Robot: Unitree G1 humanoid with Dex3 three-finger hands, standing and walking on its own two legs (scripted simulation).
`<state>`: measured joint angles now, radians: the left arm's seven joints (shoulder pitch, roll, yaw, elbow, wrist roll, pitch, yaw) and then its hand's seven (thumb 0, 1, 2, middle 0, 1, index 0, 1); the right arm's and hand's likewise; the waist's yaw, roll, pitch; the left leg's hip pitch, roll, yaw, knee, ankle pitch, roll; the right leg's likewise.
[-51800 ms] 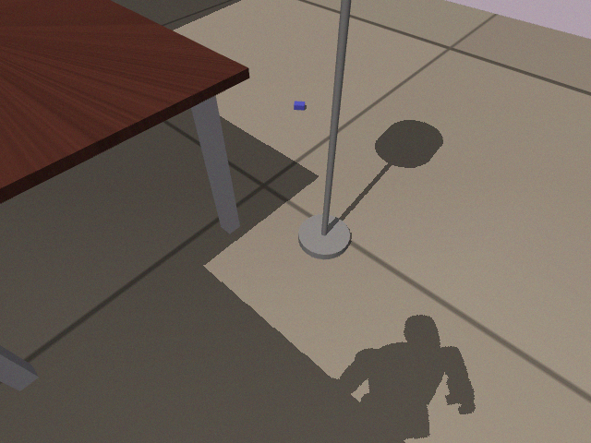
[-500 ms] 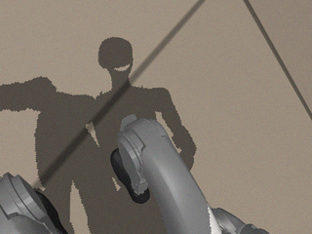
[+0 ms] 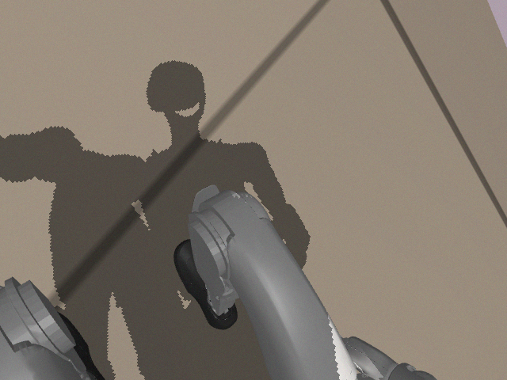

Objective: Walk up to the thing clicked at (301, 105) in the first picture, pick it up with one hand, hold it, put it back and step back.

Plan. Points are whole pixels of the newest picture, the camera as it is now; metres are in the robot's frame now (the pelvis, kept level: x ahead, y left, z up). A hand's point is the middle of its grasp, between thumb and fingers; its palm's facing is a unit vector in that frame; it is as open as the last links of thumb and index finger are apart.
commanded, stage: open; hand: left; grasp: from above
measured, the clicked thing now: out of the picture +0.43 +0.31 -0.30
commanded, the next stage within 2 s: withdraw in 0.54 s
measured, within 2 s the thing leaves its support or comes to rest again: rests again in 0.06 s
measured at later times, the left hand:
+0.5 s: hand out of the picture +0.41 +0.36 -0.27, palm faces -0.13 -0.42 -0.90, open 13.4 cm
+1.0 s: hand out of the picture +0.45 +0.38 -0.20, palm faces -0.04 -0.35 -0.93, open 13.9 cm
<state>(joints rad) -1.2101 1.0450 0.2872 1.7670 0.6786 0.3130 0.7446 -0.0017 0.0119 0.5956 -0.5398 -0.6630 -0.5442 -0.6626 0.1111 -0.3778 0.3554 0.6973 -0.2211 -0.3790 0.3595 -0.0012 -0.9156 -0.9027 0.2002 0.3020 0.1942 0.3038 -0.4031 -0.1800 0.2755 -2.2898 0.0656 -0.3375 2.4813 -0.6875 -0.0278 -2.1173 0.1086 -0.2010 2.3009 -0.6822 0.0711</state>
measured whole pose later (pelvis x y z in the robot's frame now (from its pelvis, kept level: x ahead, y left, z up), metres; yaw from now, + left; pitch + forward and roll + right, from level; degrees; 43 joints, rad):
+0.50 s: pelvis +0.00 +0.00 +0.00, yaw +0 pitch +25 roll -16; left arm -1.20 1.06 0.31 1.76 0.67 0.31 0.75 0.00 -0.40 0.93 -0.23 -0.88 -0.19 -0.92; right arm 0.09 -0.39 0.37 0.68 -0.22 -0.38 0.36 0.00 -0.91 -0.90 0.20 0.30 0.19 0.30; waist -0.41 -0.19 0.29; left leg -2.28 0.07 -0.34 2.47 -0.69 -0.03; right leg -2.11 0.11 -0.21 2.29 -0.68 0.07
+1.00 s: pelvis +0.00 +0.00 +0.01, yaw +1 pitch +30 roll -15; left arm -1.10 0.87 0.24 1.39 0.74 0.38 0.61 -0.01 -0.45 0.95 -0.11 -0.93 -0.12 -0.92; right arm 0.19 -0.35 0.25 0.70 -0.15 -0.33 0.36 0.00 -0.90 -0.89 0.20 0.30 0.20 0.30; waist -0.32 -0.10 0.14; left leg -2.32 0.07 -0.31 2.43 -0.68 -0.04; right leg -2.16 0.09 -0.19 2.28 -0.68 0.05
